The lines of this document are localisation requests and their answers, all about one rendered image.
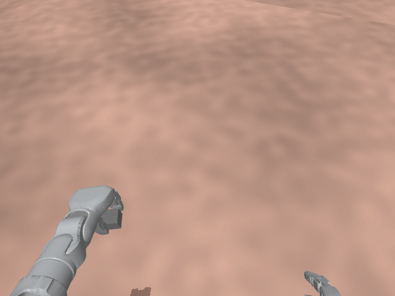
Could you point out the left robot hand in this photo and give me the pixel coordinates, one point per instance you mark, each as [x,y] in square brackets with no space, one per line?
[98,199]

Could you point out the small box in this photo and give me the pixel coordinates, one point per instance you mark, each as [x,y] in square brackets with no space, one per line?
[113,218]

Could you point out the left robot arm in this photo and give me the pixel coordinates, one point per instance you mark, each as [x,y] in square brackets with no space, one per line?
[60,258]

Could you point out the right robot hand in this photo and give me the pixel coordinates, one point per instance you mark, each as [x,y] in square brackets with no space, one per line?
[321,284]

